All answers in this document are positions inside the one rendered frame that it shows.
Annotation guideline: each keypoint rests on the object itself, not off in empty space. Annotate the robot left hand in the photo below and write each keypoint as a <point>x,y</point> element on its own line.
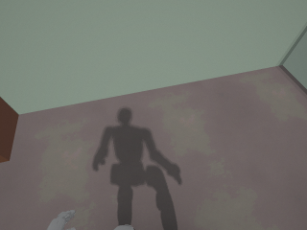
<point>59,222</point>

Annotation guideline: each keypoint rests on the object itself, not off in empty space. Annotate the cupboard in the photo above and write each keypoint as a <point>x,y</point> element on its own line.
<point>8,123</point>

